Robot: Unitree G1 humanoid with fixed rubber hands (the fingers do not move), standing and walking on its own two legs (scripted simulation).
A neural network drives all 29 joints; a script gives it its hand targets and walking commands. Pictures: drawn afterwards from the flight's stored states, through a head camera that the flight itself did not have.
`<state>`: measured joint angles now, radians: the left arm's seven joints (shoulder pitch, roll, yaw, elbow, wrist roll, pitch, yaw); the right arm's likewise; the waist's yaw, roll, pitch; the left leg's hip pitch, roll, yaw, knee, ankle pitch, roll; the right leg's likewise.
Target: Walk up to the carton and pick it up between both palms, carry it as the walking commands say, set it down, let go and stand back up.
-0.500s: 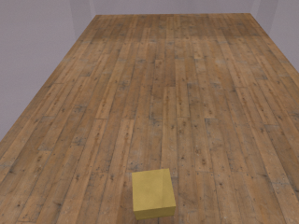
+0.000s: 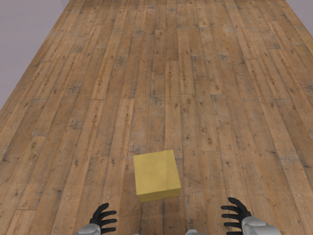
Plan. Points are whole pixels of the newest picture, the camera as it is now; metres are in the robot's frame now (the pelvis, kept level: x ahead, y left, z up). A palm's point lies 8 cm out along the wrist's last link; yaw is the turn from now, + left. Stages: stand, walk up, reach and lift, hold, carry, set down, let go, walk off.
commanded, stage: reach and lift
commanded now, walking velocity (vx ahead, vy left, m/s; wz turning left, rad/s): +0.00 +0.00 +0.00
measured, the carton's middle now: (156, 176) +0.48 +0.04 -0.64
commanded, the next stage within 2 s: none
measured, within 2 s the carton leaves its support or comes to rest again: neither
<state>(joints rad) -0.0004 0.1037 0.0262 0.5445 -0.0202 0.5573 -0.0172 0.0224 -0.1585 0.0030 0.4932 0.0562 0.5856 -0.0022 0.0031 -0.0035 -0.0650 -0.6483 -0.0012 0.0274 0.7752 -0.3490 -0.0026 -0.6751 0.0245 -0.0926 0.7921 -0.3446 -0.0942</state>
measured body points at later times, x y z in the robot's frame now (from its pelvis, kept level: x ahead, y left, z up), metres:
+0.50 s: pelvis -0.07 +0.03 -0.06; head +0.08 +0.04 +0.37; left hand +0.24 +0.22 -0.16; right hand +0.27 -0.19 -0.15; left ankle +0.01 +0.13 -0.70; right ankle +0.02 -0.06 -0.70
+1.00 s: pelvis -0.10 +0.04 -0.09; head +0.23 +0.03 +0.21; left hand +0.37 +0.22 -0.23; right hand +0.40 -0.18 -0.23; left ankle +0.01 +0.13 -0.70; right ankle +0.02 -0.06 -0.70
